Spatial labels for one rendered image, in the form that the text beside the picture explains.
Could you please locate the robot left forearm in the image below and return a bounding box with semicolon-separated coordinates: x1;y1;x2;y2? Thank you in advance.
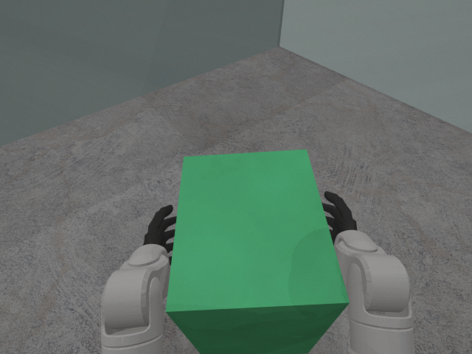
101;244;170;354

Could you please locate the carton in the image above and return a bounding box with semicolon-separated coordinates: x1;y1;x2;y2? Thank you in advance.
165;149;350;354

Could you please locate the right robot hand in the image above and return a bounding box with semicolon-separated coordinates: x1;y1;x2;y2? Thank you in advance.
322;191;358;245

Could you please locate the robot right forearm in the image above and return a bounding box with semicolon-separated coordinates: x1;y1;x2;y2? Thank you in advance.
334;230;415;354

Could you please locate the left robot hand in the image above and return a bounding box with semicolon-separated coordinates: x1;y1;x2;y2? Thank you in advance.
143;205;177;265

